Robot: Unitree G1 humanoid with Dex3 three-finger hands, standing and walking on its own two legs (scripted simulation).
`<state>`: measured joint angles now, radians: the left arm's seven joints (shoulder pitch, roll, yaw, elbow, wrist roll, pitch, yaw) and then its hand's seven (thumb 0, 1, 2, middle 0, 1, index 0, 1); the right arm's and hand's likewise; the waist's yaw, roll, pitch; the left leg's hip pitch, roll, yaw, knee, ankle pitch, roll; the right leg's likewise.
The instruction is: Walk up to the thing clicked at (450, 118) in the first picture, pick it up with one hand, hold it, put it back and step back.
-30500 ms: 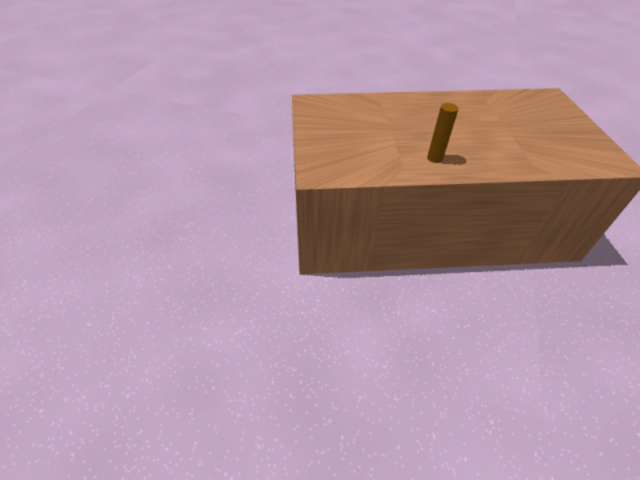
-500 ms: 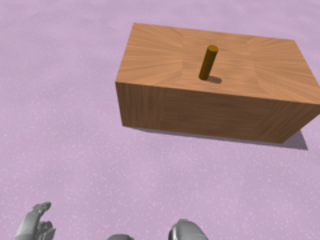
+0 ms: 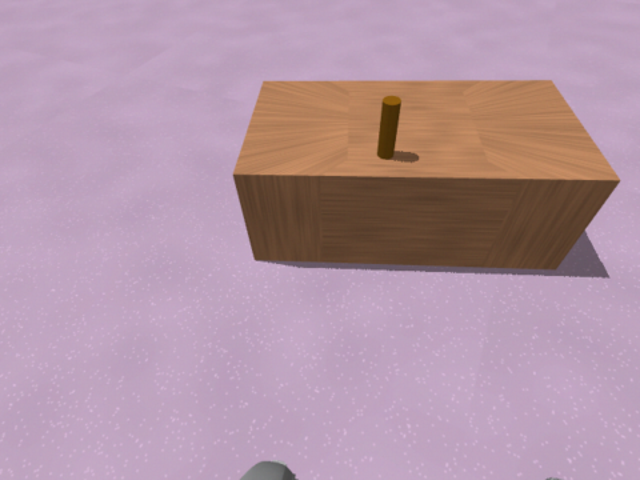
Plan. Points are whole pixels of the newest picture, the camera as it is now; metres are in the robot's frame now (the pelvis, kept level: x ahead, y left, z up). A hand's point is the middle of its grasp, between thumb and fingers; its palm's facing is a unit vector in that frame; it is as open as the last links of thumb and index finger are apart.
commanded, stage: step back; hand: right
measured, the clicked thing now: (388, 129) +1.13 -0.16 -0.22
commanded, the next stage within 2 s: stand in 0.98 s
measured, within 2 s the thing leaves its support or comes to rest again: neither
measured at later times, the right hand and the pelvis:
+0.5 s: hand out of the picture +0.07 -0.28 -0.16, palm faces -0.08 +0.92 -0.38, open 7.4 cm; pelvis -0.01 -0.01 -0.01, yaw +4 degrees
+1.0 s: hand out of the picture +0.16 -0.22 -0.15, palm faces -0.14 +0.93 -0.35, open 7.4 cm; pelvis +0.03 +0.02 +0.00, yaw +6 degrees
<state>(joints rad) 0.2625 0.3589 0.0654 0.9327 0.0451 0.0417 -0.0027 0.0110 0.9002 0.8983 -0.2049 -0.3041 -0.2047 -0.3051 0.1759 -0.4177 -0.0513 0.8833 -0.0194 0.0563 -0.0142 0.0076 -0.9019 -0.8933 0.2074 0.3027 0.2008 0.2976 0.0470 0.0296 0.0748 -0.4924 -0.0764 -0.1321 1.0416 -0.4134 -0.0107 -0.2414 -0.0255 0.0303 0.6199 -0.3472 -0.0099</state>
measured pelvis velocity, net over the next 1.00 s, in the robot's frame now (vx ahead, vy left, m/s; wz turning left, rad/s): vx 0.03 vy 0.02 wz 0.10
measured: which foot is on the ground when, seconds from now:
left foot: up 0.00-0.12, down 0.14-0.48, up 0.50-0.74, down 0.76-1.00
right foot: down 0.00-0.18, up 0.20-0.42, down 0.44-1.00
